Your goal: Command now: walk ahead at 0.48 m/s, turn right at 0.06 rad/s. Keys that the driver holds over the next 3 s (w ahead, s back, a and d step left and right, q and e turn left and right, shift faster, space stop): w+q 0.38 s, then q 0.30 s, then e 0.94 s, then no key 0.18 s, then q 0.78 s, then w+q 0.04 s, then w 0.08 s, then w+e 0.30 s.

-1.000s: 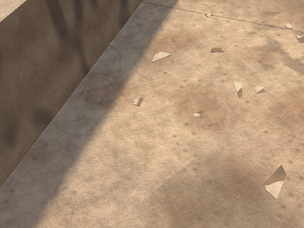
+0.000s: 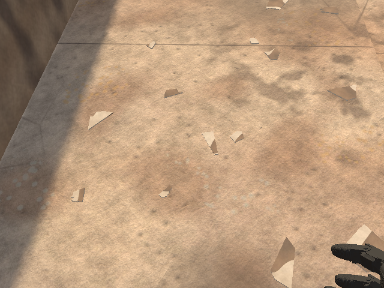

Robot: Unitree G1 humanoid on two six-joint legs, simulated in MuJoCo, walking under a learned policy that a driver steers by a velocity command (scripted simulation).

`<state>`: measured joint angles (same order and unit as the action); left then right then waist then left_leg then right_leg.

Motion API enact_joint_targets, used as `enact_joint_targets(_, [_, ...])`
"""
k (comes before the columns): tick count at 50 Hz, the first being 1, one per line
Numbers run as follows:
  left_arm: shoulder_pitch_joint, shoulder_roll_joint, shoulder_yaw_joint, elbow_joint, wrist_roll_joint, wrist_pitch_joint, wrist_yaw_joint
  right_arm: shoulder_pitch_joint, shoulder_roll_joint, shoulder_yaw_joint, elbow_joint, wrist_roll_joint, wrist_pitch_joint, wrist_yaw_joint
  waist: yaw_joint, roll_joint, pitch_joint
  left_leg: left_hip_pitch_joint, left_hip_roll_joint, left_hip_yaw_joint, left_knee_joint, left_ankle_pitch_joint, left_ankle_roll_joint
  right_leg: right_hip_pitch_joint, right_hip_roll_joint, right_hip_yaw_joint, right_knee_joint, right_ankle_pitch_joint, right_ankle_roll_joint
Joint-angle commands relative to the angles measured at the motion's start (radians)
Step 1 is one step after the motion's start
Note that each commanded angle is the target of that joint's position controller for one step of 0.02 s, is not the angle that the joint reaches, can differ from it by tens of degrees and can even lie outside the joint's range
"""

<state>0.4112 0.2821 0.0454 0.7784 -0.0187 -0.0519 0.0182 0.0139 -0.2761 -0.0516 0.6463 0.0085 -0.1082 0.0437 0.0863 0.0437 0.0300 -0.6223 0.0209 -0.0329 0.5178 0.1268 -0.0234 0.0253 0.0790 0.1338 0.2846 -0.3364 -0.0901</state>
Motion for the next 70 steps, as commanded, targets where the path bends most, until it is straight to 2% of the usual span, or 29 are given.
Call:
enact_joint_targets(1, [0.057, 0.16, 0.044, -0.013, 0.004, 0.0, 0.004, -0.146, -0.075, -0.013, -0.096, 0.01, -0.023, 0.016, 0.018, -0.147, 0.06, -0.02, -0.007, 0.035, -0.044, -0.057, 0.051, 0.031, -0.289, 0.097, -0.029, 0.46, -0.092])
enact_joint_targets(3, [0.044, 0.181, 0.049, -0.012, 0.006, 0.006, 0.006, -0.07, -0.11, -0.028, -0.079, 0.007, -0.02, 0.012, -0.027, -0.174, -0.007, 0.091, -0.054, 0.081, -0.04, -0.165, 0.099, 0.093, -0.282, 0.059, 0.087, 0.834, -0.071])
enact_joint_targets(5, [0.002, 0.181, 0.042, -0.027, 0.018, 0.015, 0.009, 0.201, -0.172, -0.056, -0.015, 0.003, -0.014, -0.001, -0.174, -0.163, -0.201, 0.488, -0.042, 0.061, -0.035, -0.12, 0.184, -0.008, -0.23, -0.008, 0.428, 1.05, -0.031])
enact_joint_targets(6, [0.046, 0.122, 0.02, -0.051, 0.05, 0.008, 0.01, 0.364, -0.244, -0.069, 0.004, -0.009, -0.007, -0.004, -0.192, 0.018, -0.369, 0.849, 0.166, -0.243, 0.031, -0.075, 0.288, -0.275, -0.142, -0.036, 0.761, 0.649, 0.008])
enact_joint_targets(7, [0.148, 0.051, -0.002, -0.049, 0.032, -0.01, -0.004, 0.397, -0.245, -0.069, 0.038, 0.006, -0.008, 0.008, -0.128, 0.26, -0.446, 1.091, 0.342, -0.73, -0.12, -0.326, 0.429, -0.632, 0.021, -0.026, 1.045, -0.209, 0.073])
enact_joint_targets(9, [-0.105, 0.174, 0.019, -0.107, -0.012, -0.051, -0.021, 0.3, -0.143, -0.045, 0.02, 0.02, 0.006, -0.005, -0.177, 0.051, -0.172, 0.867, 0.266, -0.584, -0.229, -0.446, 0.332, -0.783, -0.086, 0.011, 1.056, -0.083, 0.056])
enact_joint_targets(11, [-0.172, 0.15, 0.017, -0.127, 0.019, -0.073, -0.022, 0.236, -0.139, -0.039, 0.003, -0.003, 0.014, -0.011, -0.119, -0.075, -0.054, 0.631, 0.193, -0.445, -0.275, -0.226, 0.315, -0.726, -0.139, -0.015, 0.927, 0.008, 0.066])
enact_joint_targets(15, [-0.144, 0.104, 0.008, -0.139, 0.04, -0.054, -0.018, 0.225, -0.134, -0.035, 0.007, 0.007, 0.015, -0.028, -0.062, 0.006, -0.038, 0.454, 0.133, -0.319, -0.328, -0.068, 0.328, -0.641, -0.167, -0.054, 0.734, 0.029, 0.13])
enact_joint_targets(20, [-0.361, 0.058, -0.013, -0.199, 0.038, -0.059, -0.021, 0.298, -0.186, -0.053, 0.04, 0.017, 0.036, -0.053, -0.137, 0.017, 0.001, 0.306, 0.041, -0.209, -0.298, -0.056, 0.248, -0.499, -0.091, -0.093, 0.348, 0.382, 0.167])
enact_joint_targets(24, [-0.391, 0.104, 0.011, -0.213, 0.028, -0.066, -0.029, 0.357, -0.183, -0.056, 0.063, 0.024, 0.07, -0.069, -0.135, 0.053, -0.055, 0.412, 0.055, -0.294, -0.147, -0.009, 0.181, -0.414, -0.038, -0.051, 0.216, 0.412, 0.143])
enact_joint_targets(27, [-0.269, 0.143, 0.036, -0.189, 0.038, -0.071, -0.022, 0.286, -0.148, -0.051, 0.023, 0.019, 0.084, -0.077, -0.049, 0.058, -0.12, 0.428, 0.007, -0.319, 0.07, -0.002, 0.104, -0.235, -0.087, -0.044, 0.115, 0.474, 0.077])
enact_joint_targets(28, [-0.161, 0.199, 0.048, -0.185, 0.057, -0.07, -0.013, 0.29, -0.089, -0.031, -0.01, 0.0, 0.081, -0.074, -0.015, -0.055, -0.257, 0.318, -0.057, -0.258, 0.32, -0.235, 0.059, 0.006, -0.261, 0.084, 0.171, 0.728, 0.01])
enact_joint_targets(29, [-0.145, 0.211, 0.043, -0.194, 0.071, -0.048, -0.01, 0.523, -0.02, -0.01, 0.017, -0.003, 0.079, -0.069, -0.106, -0.316, -0.399, 0.084, -0.171, -0.183, 0.611, -0.914, 0.005, 0.274, -0.532, 0.371, 0.243, 1.041, -0.16])
enact_joint_targets(30, [-0.146, 0.196, 0.051, -0.185, 0.036, -0.025, -0.02, 0.583, -0.133, -0.023, 0.03, 0.018, 0.086, -0.066, -0.105, -0.332, -0.453, 0.009, -0.089, -0.16, 0.76, -0.843, -0.013, 0.248, -0.576, 0.523, 0.184, 0.74, -0.207])
enact_joint_targets(32, [-0.248, 0.095, 0.022, -0.208, 0.033, 0.001, -0.011, 0.381, -0.198, -0.051, 0.01, 0.024, 0.123, -0.081, -0.069, -0.139, -0.228, -0.054, -0.027, -0.089, 0.799, -0.675, -0.056, 0.026, -0.434, 0.279, 0.107, 0.468, -0.131])
enact_joint_targets(34, [-0.32, 0.101, 0.019, -0.197, 0.044, 0.013, -0.009, 0.349, -0.169, -0.053, -0.01, 0.017, 0.157, -0.088, -0.107, -0.16, -0.114, 0.027, 0.011, -0.059, 0.755, -0.611, -0.072, -0.198, -0.356, 0.126, 0.044, 0.432, -0.12])
enact_joint_targets(39, [-0.341, 0.076, 0.01, -0.133, 0.041, -0.003, -0.024, 0.332, -0.038, -0.004, -0.008, -0.023, 0.145, -0.084, -0.126, -0.161, -0.158, 0.28, 0.017, -0.029, 0.358, -0.531, -0.05, -0.293, -0.295, -0.002, 0.032, 0.646, -0.154])
enact_joint_targets(44, [-0.321, 0.121, 0.016, -0.098, 0.004, 0.018, -0.042, 0.278, -0.088, -0.014, -0.001, -0.023, 0.143, -0.07, -0.129, -0.16, -0.109, 0.507, -0.028, 0.016, -0.061, -0.291, 0.0, -0.368, -0.249, 0.057, 0.049, 0.223, -0.099])
enact_joint_targets(46, [-0.273, 0.085, 0.001, -0.094, 0.021, 0.014, -0.049, 0.267, -0.186, -0.03, -0.04, -0.041, 0.143, -0.085, -0.112, -0.038, -0.107, 0.615, 0.156, -0.149, -0.105, -0.154, 0.083, -0.482, -0.173, 0.043, 0.144, -0.002, 0.015])
enact_joint_targets(47, [-0.223, 0.06, 0.0, -0.1, 0.009, 0.014, -0.046, 0.228, -0.237, -0.049, -0.019, -0.036, 0.15, -0.086, -0.057, 0.162, -0.093, 0.489, 0.225, -0.187, -0.141, -0.305, 0.159, -0.464, -0.075, -0.099, 0.215, -0.073, 0.061])
enact_joint_targets(49, [-0.253, 0.12, 0.025, -0.093, 0.008, 0.027, -0.032, 0.156, -0.167, -0.039, -0.039, -0.035, 0.139, -0.084, -0.086, 0.179, -0.031, 0.398, 0.218, -0.184, -0.192, -0.401, 0.169, -0.443, -0.051, -0.153, 0.376, -0.024, 0.094])
enact_joint_targets(54, [-0.209, 0.082, 0.035, -0.112, 0.0, 0.065, -0.034, 0.125, -0.161, -0.047, -0.038, -0.008, 0.12, -0.095, -0.093, 0.128, -0.056, 0.464, 0.305, -0.151, -0.111, 0.071, 0.219, -0.5, -0.102, -0.152, 0.558, -0.17, 0.101])
enact_joint_targets(58, [-0.156, 0.085, 0.046, -0.112, 0.001, 0.075, -0.051, 0.089, -0.16, -0.056, -0.025, 0.015, 0.139, -0.097, -0.062, 0.096, -0.09, 0.428, 0.239, -0.028, 0.017, -0.023, 0.137, -0.32, -0.057, -0.213, 0.269, 0.119, 0.069])
enact_joint_targets(59, [-0.154, 0.129, 0.061, -0.123, 0.011, 0.074, -0.043, 0.147, -0.133, -0.054, -0.006, 0.009, 0.137, -0.094, -0.077, -0.03, -0.086, 0.351, 0.173, 0.05, 0.156, -0.209, 0.065, -0.241, -0.096, -0.096, 0.162, 0.327, 0.032])
enact_joint_targets(60, [-0.155, 0.283, 0.097, -0.153, 0.015, 0.072, -0.028, 0.135, -0.066, -0.032, -0.054, -0.034, 0.134, -0.094, -0.102, -0.351, -0.064, 0.064, 0.006, 0.15, 0.431, -0.622, -0.059, -0.121, -0.35, 0.312, 0.082, 0.633, -0.13])
enact_joint_targets(61, [-0.079, 0.253, 0.082, -0.156, 0.052, 0.054, -0.037, 0.029, -0.084, -0.032, -0.076, -0.028, 0.126, -0.101, -0.007, -0.299, -0.129, -0.011, -0.048, -0.018, 0.63, -0.845, -0.054, -0.097, -0.454, 0.457, 0.042, 0.698, -0.276])
enact_joint_targets(62, [-0.102, 0.226, 0.071, -0.158, 0.057, 0.035, -0.039, 0.033, -0.11, -0.042, -0.069, -0.011, 0.125, -0.101, -0.027, -0.199, -0.127, -0.038, -0.024, -0.066, 0.716, -0.804, -0.042, -0.082, -0.432, 0.384, 0.064, 0.687, -0.266])
enact_joint_targets(64, [-0.187, 0.196, 0.065, -0.17, 0.017, 0.031, -0.023, 0.055, -0.126, -0.052, -0.036, -0.016, 0.124, -0.11, -0.061, -0.105, -0.109, -0.068, 0.007, -0.076, 0.691, -0.651, -0.035, -0.074, -0.345, 0.266, 0.094, 0.607, -0.17])
enact_joint_targets(70, [-0.199, 0.182, 0.058, -0.192, 0.008, 0.064, 0.014, 0.075, -0.092, -0.047, -0.011, -0.004, 0.117, -0.099, -0.069, -0.142, -0.127, 0.015, -0.031, -0.062, 0.512, -0.487, -0.074, -0.083, -0.259, 0.216, 0.069, 0.501, -0.137])
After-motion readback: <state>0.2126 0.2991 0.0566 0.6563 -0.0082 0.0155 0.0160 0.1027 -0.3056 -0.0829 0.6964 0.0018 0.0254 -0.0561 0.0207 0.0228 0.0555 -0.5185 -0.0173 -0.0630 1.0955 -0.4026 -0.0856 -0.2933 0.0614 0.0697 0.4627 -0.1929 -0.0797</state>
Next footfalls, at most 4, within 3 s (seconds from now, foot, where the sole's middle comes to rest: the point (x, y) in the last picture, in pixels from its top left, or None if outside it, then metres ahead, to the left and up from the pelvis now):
0.10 left None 0.26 0.12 -0.78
0.56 right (245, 262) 0.55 -0.05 -0.78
0.90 left None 0.44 0.17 -0.78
1.18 right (250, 274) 0.51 -0.07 -0.78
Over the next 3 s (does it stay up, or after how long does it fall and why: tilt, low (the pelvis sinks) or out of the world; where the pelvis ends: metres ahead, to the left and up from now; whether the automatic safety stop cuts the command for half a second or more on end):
stays up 0.50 0.05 0.00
